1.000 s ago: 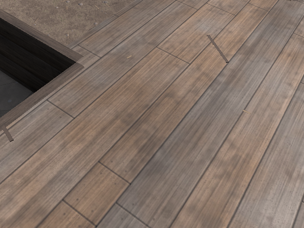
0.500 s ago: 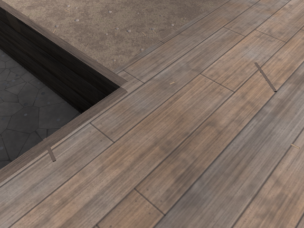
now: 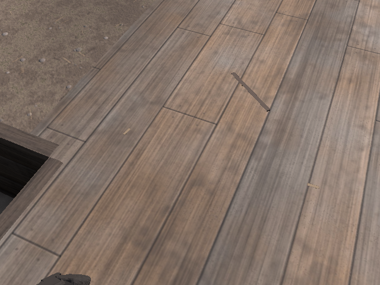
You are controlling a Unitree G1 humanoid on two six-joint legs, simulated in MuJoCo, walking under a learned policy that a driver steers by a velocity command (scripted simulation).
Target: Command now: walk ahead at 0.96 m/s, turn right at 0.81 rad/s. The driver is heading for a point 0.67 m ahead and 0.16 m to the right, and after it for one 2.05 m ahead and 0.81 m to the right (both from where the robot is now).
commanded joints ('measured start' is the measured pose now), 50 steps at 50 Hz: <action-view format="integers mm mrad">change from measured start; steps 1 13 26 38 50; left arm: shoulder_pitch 365 320 165 158 49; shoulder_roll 327 189 143 133 134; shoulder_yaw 114 82 44 57 44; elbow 62 76 20 -66 -55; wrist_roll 12 -22 4 -22 -10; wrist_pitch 21 -51 -19 -8 -23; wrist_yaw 45 60 46 -2 61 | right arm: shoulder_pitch -83 -519 -190 -298 -214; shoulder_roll -80 -72 -142 -296 -151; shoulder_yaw -18 39 -38 -93 -24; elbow -200 -366 -239 -207 -236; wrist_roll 13 0 -11 109 47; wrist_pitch -28 5 -6 -50 39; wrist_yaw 27 57 4 -25 -28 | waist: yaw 108 64 -43 124 -14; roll -281 15 45 91 -18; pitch -238 91 -86 -75 -176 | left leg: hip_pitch -957 -762 -169 -391 -679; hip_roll -104 29 298 162 37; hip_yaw -115 -230 -681 -79 -312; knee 1096 267 -231 -50 613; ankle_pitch -43 421 -32 1047 -64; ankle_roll -1 -47 126 84 -59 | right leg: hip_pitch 982 218 -137 389 301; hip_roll -285 -40 -105 1 -256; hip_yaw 797 493 243 70 436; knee -237 -544 670 -52 -303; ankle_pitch -415 197 -92 215 724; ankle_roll -261 -74 94 116 -109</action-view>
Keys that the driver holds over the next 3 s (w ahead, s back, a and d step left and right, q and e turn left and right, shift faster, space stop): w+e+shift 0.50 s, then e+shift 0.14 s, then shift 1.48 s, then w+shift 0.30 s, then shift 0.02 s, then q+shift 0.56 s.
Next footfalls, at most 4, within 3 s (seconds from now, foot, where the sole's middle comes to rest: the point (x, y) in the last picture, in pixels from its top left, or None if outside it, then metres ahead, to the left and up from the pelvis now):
0.42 left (178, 230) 0.64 0.05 -0.73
0.82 right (273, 189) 0.81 -0.31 -0.73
1.20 left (225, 155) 0.97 -0.14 -0.73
2.46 right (294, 178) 0.85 -0.40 -0.73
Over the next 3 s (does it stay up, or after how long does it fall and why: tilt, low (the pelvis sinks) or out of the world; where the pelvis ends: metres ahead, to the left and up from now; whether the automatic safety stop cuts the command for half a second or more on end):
stays up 1.01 -0.40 0.02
